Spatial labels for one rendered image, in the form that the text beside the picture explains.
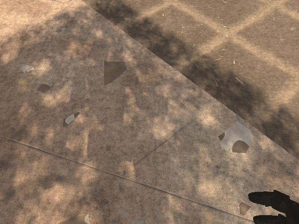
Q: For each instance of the robot right hand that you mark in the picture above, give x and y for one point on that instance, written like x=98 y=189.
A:
x=278 y=201

